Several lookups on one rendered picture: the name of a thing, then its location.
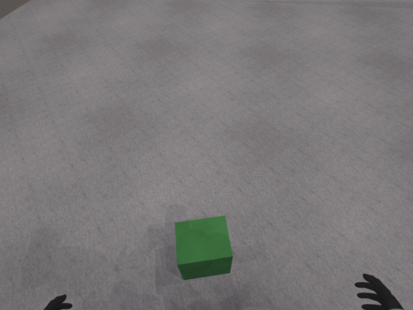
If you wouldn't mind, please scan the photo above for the robot left hand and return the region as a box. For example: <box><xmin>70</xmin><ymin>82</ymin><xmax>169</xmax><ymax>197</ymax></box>
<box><xmin>44</xmin><ymin>294</ymin><xmax>72</xmax><ymax>310</ymax></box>

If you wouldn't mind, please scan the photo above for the robot right hand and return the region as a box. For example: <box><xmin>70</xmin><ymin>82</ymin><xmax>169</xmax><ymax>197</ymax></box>
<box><xmin>355</xmin><ymin>274</ymin><xmax>404</xmax><ymax>310</ymax></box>

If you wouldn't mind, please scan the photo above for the carton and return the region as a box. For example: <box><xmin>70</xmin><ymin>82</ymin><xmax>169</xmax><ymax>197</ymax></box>
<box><xmin>175</xmin><ymin>216</ymin><xmax>233</xmax><ymax>280</ymax></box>

